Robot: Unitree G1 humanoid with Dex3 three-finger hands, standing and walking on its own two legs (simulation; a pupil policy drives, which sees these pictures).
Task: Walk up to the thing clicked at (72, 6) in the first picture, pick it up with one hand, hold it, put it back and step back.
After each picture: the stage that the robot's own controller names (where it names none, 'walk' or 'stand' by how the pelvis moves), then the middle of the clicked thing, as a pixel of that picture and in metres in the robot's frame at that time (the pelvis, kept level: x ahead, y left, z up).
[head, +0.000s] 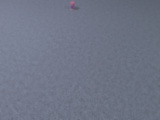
stand; (72, 6) +2.31 +0.14 -0.72
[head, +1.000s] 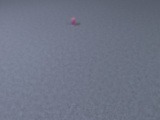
walk; (73, 22) +2.17 +0.30 -0.72
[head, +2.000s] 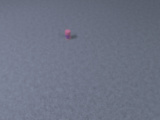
walk; (67, 34) +1.51 +0.26 -0.72
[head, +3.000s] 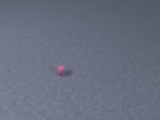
walk; (61, 71) +0.95 +0.22 -0.70
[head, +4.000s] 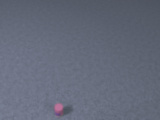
walk; (58, 110) +0.58 +0.15 -0.70
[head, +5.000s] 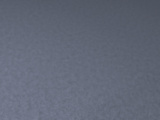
walk; out of the picture +0.40 +0.12 -0.71
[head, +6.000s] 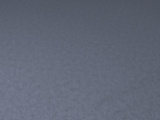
stand; out of the picture +0.36 +0.16 -0.72
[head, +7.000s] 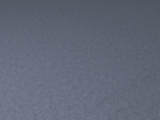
stand; out of the picture +0.35 +0.15 -0.73
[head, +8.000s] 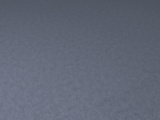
stand; out of the picture +0.36 +0.15 -0.73
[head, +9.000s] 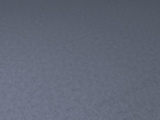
stand; out of the picture +0.35 +0.15 -0.73
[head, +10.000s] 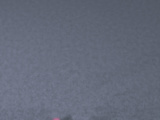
go down; out of the picture +0.37 +0.15 -0.71
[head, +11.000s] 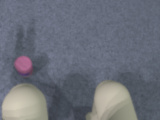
go down; (24, 67) +0.43 +0.20 -0.30
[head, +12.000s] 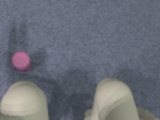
close in; (22, 63) +0.43 +0.21 -0.29
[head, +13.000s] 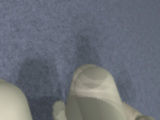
close; out of the picture +0.42 +0.25 -0.22
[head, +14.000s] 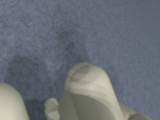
close; out of the picture +0.41 +0.26 -0.23
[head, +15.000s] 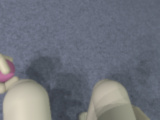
lift; (1, 74) +0.34 +0.25 -0.12
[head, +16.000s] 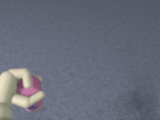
hold; (31, 94) +0.31 +0.17 +0.03
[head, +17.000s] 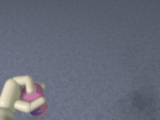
hold; (35, 101) +0.31 +0.17 -0.01
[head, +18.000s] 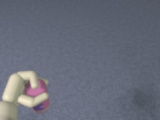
hold; (38, 96) +0.32 +0.16 -0.01
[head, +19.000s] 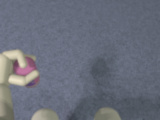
crouch; (27, 73) +0.39 +0.18 -0.08
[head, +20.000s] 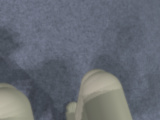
lower; out of the picture +0.43 +0.26 -0.20
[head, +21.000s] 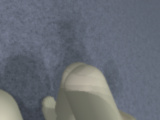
lower; out of the picture +0.43 +0.28 -0.23
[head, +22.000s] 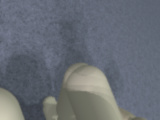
lower; out of the picture +0.43 +0.28 -0.23
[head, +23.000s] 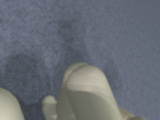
lower; out of the picture +0.43 +0.28 -0.23
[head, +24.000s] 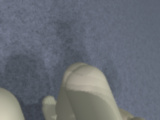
lower; out of the picture +0.43 +0.28 -0.23
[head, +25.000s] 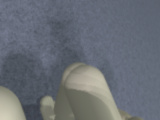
open; out of the picture +0.42 +0.26 -0.24
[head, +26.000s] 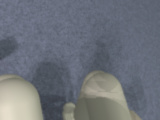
stand; out of the picture +0.43 +0.24 -0.25
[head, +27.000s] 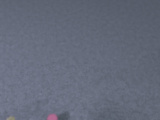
stand; out of the picture +0.39 +0.15 -0.61
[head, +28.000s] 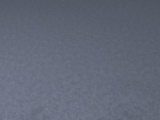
stand; out of the picture +0.40 +0.16 -0.67
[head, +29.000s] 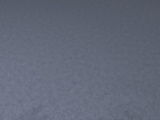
stand; out of the picture +0.39 +0.15 -0.67
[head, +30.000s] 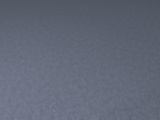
stand; out of the picture +0.42 +0.14 -0.72
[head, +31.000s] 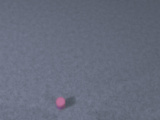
walk; (60, 103) +0.47 +0.11 -0.70
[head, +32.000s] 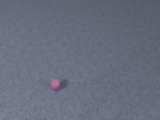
walk; (55, 86) +0.62 +0.17 -0.70
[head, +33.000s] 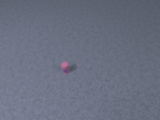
walk; (65, 68) +0.93 +0.22 -0.70
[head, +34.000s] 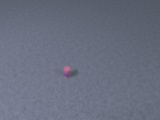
stand; (67, 72) +0.98 +0.14 -0.71
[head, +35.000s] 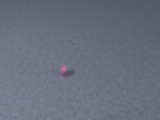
stand; (64, 72) +0.98 +0.16 -0.72
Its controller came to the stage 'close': yes
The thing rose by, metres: 0.71
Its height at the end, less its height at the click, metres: +0.00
